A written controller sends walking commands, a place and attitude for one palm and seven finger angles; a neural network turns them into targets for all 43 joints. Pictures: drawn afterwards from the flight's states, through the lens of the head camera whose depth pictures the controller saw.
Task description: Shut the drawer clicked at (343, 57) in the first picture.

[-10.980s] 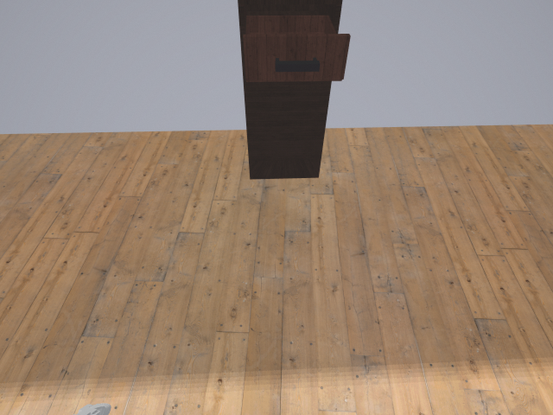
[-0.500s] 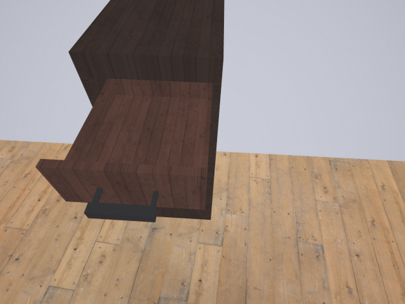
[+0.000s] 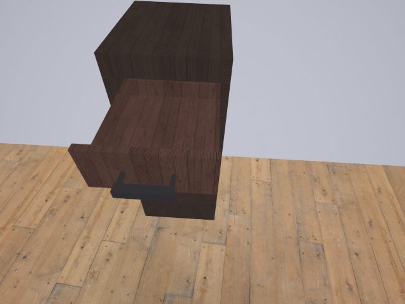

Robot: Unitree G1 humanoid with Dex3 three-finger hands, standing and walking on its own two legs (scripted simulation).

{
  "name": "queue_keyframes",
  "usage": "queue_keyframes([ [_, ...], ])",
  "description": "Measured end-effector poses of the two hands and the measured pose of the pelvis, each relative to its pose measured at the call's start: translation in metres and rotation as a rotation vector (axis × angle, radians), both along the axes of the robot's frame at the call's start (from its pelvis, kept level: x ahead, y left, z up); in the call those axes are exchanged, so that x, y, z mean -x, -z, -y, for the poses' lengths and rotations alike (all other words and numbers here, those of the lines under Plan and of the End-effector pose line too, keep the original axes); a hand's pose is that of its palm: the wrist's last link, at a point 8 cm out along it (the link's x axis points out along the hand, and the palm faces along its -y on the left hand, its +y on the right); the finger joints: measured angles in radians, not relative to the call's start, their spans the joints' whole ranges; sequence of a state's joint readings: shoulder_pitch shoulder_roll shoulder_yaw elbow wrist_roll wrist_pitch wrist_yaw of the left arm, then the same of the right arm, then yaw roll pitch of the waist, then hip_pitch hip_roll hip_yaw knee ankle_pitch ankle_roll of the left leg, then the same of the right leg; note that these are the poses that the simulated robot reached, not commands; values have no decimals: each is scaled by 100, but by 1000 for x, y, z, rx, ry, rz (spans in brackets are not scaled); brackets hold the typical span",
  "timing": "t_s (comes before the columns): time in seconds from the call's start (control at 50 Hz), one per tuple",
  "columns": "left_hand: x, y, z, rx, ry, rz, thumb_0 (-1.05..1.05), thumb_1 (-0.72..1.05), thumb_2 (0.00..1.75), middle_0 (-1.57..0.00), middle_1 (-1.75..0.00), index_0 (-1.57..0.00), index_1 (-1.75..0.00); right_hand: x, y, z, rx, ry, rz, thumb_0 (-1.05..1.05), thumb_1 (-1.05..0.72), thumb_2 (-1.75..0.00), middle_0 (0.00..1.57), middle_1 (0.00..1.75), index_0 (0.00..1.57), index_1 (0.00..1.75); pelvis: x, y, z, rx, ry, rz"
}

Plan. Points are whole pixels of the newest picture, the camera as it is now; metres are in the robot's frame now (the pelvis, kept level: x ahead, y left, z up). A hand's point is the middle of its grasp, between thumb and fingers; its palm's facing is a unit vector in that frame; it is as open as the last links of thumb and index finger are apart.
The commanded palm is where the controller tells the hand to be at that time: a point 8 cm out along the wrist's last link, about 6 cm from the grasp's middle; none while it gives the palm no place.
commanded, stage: come to a stop and stand still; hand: left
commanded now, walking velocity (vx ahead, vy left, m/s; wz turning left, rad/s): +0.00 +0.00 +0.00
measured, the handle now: (145, 184) +0.36 +0.15 +0.01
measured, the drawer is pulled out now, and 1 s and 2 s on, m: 0.29 0.29 0.29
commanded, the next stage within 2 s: look again from close up in 0.18 s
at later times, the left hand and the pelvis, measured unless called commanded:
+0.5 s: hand out of the picture -0.01 +0.17 -0.18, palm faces +0.00 -0.99 -0.14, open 7.4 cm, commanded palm none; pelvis +0.01 +0.01 +0.00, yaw +0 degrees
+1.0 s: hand out of the picture +0.00 +0.18 -0.18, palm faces +0.00 -0.99 -0.17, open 7.3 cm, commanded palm none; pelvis +0.02 +0.01 +0.00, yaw -1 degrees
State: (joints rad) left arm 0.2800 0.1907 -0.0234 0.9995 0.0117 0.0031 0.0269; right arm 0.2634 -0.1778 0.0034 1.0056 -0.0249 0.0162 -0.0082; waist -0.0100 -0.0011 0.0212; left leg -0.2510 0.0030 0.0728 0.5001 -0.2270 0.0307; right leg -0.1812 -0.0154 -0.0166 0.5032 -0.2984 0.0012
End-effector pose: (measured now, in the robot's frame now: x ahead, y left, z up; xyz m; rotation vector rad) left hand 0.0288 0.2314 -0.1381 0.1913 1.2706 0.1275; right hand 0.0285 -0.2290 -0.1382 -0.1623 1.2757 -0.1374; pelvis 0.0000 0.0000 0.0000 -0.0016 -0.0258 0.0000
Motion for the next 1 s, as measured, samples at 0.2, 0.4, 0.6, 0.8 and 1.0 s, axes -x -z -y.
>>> queue_keyframes([
  [0.2, 42, 1, -6, 6, -28, -131, 0, 91, 90, -20, -30, -20, -30, 36, 3, -12, -14, 20, -123, 0, -91, -90, 20, 30, 20, 30, -1, -2, -8, -5, 1, -17],
  [0.4, 48, 7, 8, 50, -40, -174, 0, 91, 90, -20, -30, -20, -30, 29, 2, -19, -11, 30, -128, 0, -90, -90, 20, 30, 20, 30, -9, -3, -11, -3, 8, -4],
  [0.6, 30, 11, 15, 78, -35, -128, 0, 91, 90, -20, -30, -20, -30, 12, -2, -19, 9, 25, -91, 1, -92, -90, 20, 30, 20, 30, -13, -4, -13, -2, 7, -1],
  [0.8, 27, 9, 3, 57, -41, -125, 0, 91, 90, -20, -30, -20, -30, 10, -3, -21, 11, 25, -90, 0, -92, -90, 20, 30, 20, 30, -15, -5, -15, -2, 4, 0],
  [1.0, 35, 9, 0, 46, -42, -161, 0, 91, 90, -20, -30, -20, -30, 19, 1, -26, -9, 44, -118, 0, -91, -90, 20, 30, 20, 30, -18, -4, -14, -12, 9, -3],
])
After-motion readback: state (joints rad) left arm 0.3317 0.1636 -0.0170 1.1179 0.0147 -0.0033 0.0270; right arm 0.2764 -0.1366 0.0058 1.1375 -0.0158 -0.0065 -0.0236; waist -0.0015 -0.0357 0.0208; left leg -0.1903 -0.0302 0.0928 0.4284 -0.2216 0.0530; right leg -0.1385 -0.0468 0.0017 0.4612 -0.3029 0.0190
